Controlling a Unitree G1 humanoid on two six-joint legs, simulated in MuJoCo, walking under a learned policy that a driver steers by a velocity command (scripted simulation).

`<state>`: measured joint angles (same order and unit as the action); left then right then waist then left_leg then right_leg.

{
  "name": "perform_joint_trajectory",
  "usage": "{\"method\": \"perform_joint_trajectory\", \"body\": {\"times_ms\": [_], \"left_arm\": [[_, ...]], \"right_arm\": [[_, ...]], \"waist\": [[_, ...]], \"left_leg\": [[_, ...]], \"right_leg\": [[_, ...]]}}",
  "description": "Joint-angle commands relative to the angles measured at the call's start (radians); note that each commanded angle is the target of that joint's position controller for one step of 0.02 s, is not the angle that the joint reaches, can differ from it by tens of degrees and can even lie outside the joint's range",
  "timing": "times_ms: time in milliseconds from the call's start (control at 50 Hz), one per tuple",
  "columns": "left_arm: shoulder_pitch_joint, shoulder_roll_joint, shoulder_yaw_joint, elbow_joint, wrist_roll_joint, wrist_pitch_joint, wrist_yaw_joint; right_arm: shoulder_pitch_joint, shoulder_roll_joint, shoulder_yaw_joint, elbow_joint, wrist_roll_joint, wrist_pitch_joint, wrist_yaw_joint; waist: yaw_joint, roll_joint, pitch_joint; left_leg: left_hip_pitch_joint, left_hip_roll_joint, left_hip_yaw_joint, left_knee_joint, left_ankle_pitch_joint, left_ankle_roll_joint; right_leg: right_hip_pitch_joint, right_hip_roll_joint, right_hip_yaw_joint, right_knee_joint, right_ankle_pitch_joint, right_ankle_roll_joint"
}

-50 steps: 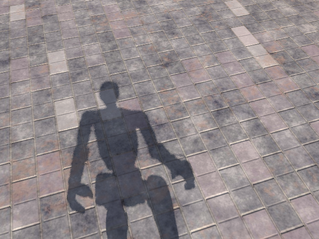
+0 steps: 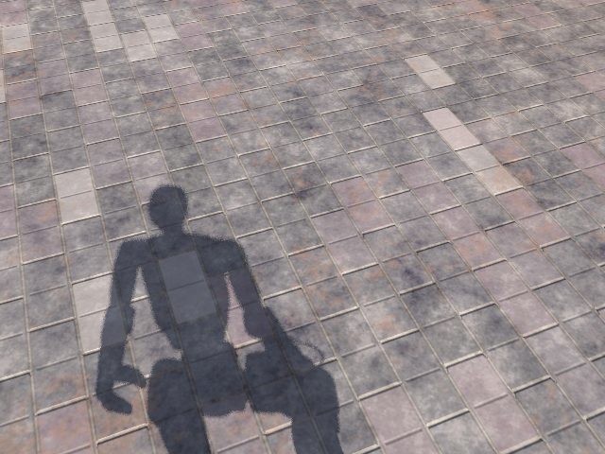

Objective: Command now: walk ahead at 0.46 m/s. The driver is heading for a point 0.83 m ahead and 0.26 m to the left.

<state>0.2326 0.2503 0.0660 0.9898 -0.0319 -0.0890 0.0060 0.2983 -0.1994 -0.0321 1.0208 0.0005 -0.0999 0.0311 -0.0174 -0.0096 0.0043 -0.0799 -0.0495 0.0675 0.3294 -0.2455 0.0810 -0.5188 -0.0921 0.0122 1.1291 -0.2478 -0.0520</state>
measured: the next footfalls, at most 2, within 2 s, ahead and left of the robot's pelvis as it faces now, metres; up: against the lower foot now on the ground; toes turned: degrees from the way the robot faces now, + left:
right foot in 0.34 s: +0.37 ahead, -0.15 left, +0.00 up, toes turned +0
left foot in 0.90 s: +0.59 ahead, +0.16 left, +0.00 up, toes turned +23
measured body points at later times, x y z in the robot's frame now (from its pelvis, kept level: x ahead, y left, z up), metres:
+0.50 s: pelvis +0.26 -0.06 -0.01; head +0.29 -0.06 +0.44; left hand +0.34 +0.21 -0.13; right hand +0.32 -0.33 -0.15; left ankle +0.18 +0.08 -0.65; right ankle +0.32 -0.15 -0.75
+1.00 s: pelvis +0.51 +0.05 -0.02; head +0.55 +0.08 +0.42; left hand +0.48 +0.34 -0.15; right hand +0.74 -0.15 -0.13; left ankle +0.55 +0.14 -0.75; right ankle +0.43 -0.14 -0.64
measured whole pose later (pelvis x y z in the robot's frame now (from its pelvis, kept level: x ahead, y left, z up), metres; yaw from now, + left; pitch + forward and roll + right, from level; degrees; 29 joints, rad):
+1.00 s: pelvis +0.51 +0.05 -0.02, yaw +23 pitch +1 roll -1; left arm 0.20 0.28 0.07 0.91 -0.03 -0.11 0.01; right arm 0.16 -0.27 -0.09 0.80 0.02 -0.06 0.04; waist 0.01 -0.01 0.07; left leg -0.43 -0.05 0.04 0.60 -0.20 0.10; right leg -0.31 -0.06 -0.01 1.22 -0.45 0.00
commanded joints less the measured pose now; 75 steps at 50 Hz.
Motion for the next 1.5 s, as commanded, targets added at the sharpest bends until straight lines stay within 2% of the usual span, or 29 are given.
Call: {"method": "perform_joint_trajectory", "body": {"times_ms": [20,240,280,320,340,360,380,400,440,480,540,680,780,840,880,900,920,940,960,1020,1120,1280,1340,1380,1400,1420,1440,1460,1500], "left_arm": [[-0.018,0.032,0.017,-0.051,0.01,0.012,0.0],[-0.385,0.037,-0.003,-0.197,0.005,-0.012,-0.044],[-0.335,0.073,0.011,-0.197,0.004,-0.02,-0.049],[-0.098,0.15,0.05,-0.136,0.003,-0.023,-0.037],[0.104,0.21,0.07,-0.092,0.017,-0.021,-0.024],[0.209,0.28,0.084,-0.065,0.038,-0.018,-0.023],[0.193,0.187,0.056,-0.068,0.035,-0.018,-0.025],[0.083,0.14,0.038,-0.079,0.024,-0.021,-0.023],[-0.067,0.074,0.018,-0.094,0.03,-0.032,-0.028],[-0.109,0.042,0.011,-0.08,0.044,-0.038,-0.033],[-0.094,0.081,0.023,-0.059,0.045,-0.044,-0.021],[-0.007,0.138,0.035,-0.052,0.046,-0.028,0.018],[0.087,0.168,0.048,-0.038,0.026,0.003,0.021],[0.058,0.203,0.06,-0.056,0.014,0.022,0.021],[0.014,0.222,0.062,-0.074,0.003,0.038,0.022],[0.017,0.207,0.054,-0.087,0.012,0.036,0.023],[0.076,0.055,0.012,-0.143,0.052,0.014,0.014],[0.026,0.079,0.005,-0.176,0.017,-0.036,0.001],[-0.086,0.134,0.018,-0.205,-0.023,-0.064,-0.009],[-0.073,0.152,0.031,-0.178,0.021,-0.066,0.002],[-0.148,0.105,0.026,-0.218,0.046,-0.018,0.004],[-0.349,0.104,0.012,-0.296,0.028,-0.035,-0.022],[-0.302,0.133,0.021,-0.29,0.043,-0.054,-0.033],[-0.156,0.167,0.033,-0.254,0.066,-0.068,-0.031],[-0.034,0.227,0.043,-0.245,0.091,-0.07,-0.029],[0.037,0.247,0.049,-0.216,0.08,-0.049,-0.034],[0.039,0.198,0.04,-0.22,0.038,-0.032,-0.04],[-0.024,0.144,0.023,-0.239,0.03,-0.019,-0.037],[-0.138,0.076,-0.011,-0.244,0.048,-0.001,-0.035]], "right_arm": [[0.062,-0.143,-0.02,-0.012,-0.006,-0.002,-0.021],[0.173,-0.163,-0.038,0.024,0.012,0.019,-0.05],[0.148,-0.186,-0.047,0.015,0.012,0.026,-0.052],[0.106,-0.196,-0.047,-0.002,0.007,0.037,-0.049],[0.09,-0.169,-0.033,-0.029,-0.004,0.035,-0.044],[0.237,-0.021,0.005,-0.036,0.006,0.022,-0.036],[0.197,-0.092,-0.01,-0.022,0.033,0.001,-0.033],[0.108,-0.159,-0.033,-0.059,0.058,-0.007,-0.035],[0.031,-0.15,-0.044,-0.08,0.044,0.001,-0.051],[0.093,-0.101,-0.051,-0.064,0.039,0.034,-0.055],[0.049,-0.09,-0.059,-0.1,0.035,0.068,-0.061],[-0.164,-0.087,-0.058,-0.181,0.021,0.054,-0.025],[-0.318,-0.076,-0.04,-0.264,0.023,0.053,0.011],[-0.291,-0.115,-0.054,-0.295,0.026,0.058,0.026],[-0.078,-0.189,-0.097,-0.256,0.033,0.06,0.023],[0.095,-0.271,-0.138,-0.209,0.034,0.064,0.005],[0.116,-0.394,-0.161,-0.199,0.037,0.065,-0.01],[0.137,-0.363,-0.14,-0.239,0.016,0.046,-0.003],[0.122,-0.284,-0.118,-0.233,0.004,0.033,0.002],[-0.072,-0.171,-0.083,-0.28,0.008,0.018,-0.005],[-0.035,-0.227,-0.092,-0.285,0.016,0.014,-0.036],[0.061,-0.22,-0.09,-0.256,0.023,0.034,-0.051],[0.071,-0.208,-0.087,-0.254,0.013,0.053,-0.066],[0.029,-0.179,-0.074,-0.279,0.009,0.056,-0.069],[0.042,-0.138,-0.056,-0.311,-0.009,0.051,-0.068],[0.246,-0.096,-0.041,-0.288,0.012,0.045,-0.061],[0.268,-0.203,-0.057,-0.261,0.024,0.051,-0.058],[0.139,-0.245,-0.07,-0.275,0.029,0.065,-0.061],[0.023,-0.22,-0.068,-0.299,0.008,0.095,-0.071]], "waist": [[0.012,0.066,0.074],[-0.041,0.063,0.142],[0.009,0.089,0.091],[0.135,0.119,-0.067],[0.208,0.083,-0.216],[0.133,-0.164,-0.4],[0.159,-0.168,-0.417],[0.132,-0.144,-0.226],[0.063,-0.046,-0.053],[0.002,-0.086,-0.019],[-0.015,-0.072,0.036],[0.038,-0.021,0.075],[0.092,-0.013,0.117],[0.042,-0.059,0.065],[-0.089,-0.066,-0.065],[-0.163,-0.007,-0.159],[-0.067,0.266,-0.208],[-0.08,0.21,-0.373],[-0.111,0.128,-0.267],[0.008,0.029,-0.099],[0.023,0.025,-0.03],[-0.054,0.11,0.019],[-0.036,0.14,-0.015],[0.042,0.132,-0.111],[0.075,0.008,-0.26],[0.023,-0.281,-0.429],[0.036,-0.19,-0.437],[0.062,-0.109,-0.282],[0.027,-0.032,-0.127]], "left_leg": [[0.034,0.25,-0.185,-0.18,0.422,0.11],[0.18,0.302,-0.13,-0.184,0.426,0.102],[0.213,0.311,-0.143,-0.093,0.64,0.087],[0.154,0.256,-0.12,0.177,0.877,0.052],[-0.072,0.203,-0.105,0.453,0.649,0.02],[-0.463,0.023,-0.078,0.846,-0.031,-0.049],[-0.549,0.017,-0.222,1.003,-0.313,-0.035],[-0.633,0.074,-0.207,1.047,-0.255,-0.025],[-0.561,0.165,-0.166,0.957,-0.101,-0.018],[-0.446,0.206,-0.174,0.894,-0.055,-0.013],[-0.498,0.222,-0.171,0.84,0.008,-0.027],[-0.621,0.202,-0.118,0.508,0.297,-0.055],[-0.67,0.179,-0.039,0.356,0.214,-0.028],[-0.548,0.11,0.033,0.326,0.069,0.019],[-0.245,0.01,0.085,0.261,0.07,0.074],[0.059,0.021,-0.009,0.221,0.105,0.12],[0.366,0.281,-0.527,0.154,0.011,0.271],[0.489,0.403,-0.932,-0.029,-0.098,0.374],[0.46,0.379,-0.806,-0.057,-0.021,0.311],[0.071,0.264,-0.472,-0.055,0.25,0.222],[-0.1,0.208,-0.356,-0.118,0.372,0.214],[-0.093,0.169,-0.36,-0.034,0.221,0.122],[0.013,0.187,-0.398,0.111,0.416,0.084],[-0.007,0.11,-0.363,0.303,0.556,0.025],[-0.178,0.041,-0.317,0.567,0.298,-0.024],[-0.448,-0.093,-0.259,0.892,-0.461,-0.09],[-0.519,-0.033,-0.306,1.002,-0.455,-0.103],[-0.576,-0.002,-0.277,1.029,-0.387,-0.118],[-0.516,0.068,-0.229,0.902,-0.291,-0.13]], "right_leg": [[-0.178,-0.041,-0.001,-0.089,0.1,0.028],[-0.177,0.022,-0.024,-0.588,0.271,-0.001],[-0.063,0.06,-0.035,-0.619,0.201,-0.024],[0.283,0.116,-0.07,-0.638,0.187,-0.064],[0.632,-0.02,0.072,-0.588,0.171,-0.118],[0.996,-0.302,0.55,-0.672,-0.053,-0.264],[0.947,-0.328,0.734,-0.823,-0.161,-0.26],[0.786,-0.304,0.571,-0.857,-0.18,-0.204],[0.466,-0.234,0.315,-0.932,-0.05,-0.142],[0.321,-0.178,0.154,-0.986,0.022,-0.113],[0.261,-0.174,0.041,-1.042,0.074,-0.133],[0.4,-0.162,-0.138,-1.044,0.207,-0.113],[0.58,-0.211,-0.201,-0.975,0.292,-0.103],[0.635,-0.225,-0.243,-0.828,0.667,-0.073],[0.586,-0.186,-0.285,-0.513,0.915,-0.033],[0.389,-0.148,-0.289,-0.236,0.731,0.017],[-0.059,0.027,-0.252,0.129,-0.142,0.083],[-0.222,0.129,0.016,0.3,-0.364,0.081],[-0.335,0.077,0.07,0.304,-0.28,0.05],[-0.169,-0.036,0.077,0.07,-0.096,0.03],[-0.117,-0.013,0.042,-0.204,0.061,0.099],[-0.01,0.081,0.04,-0.629,0.347,0.084],[0.041,0.101,0.027,-0.674,0.288,0.042],[0.275,0.074,0.016,-0.725,0.482,-0.015],[0.576,-0.108,0.171,-0.621,0.859,-0.091],[0.879,-0.356,0.51,-0.618,1.008,-0.3],[0.838,-0.356,0.605,-0.672,0.696,-0.297],[0.708,-0.296,0.478,-0.704,0.55,-0.249],[0.429,-0.203,0.313,-0.771,0.467,-0.199]]}}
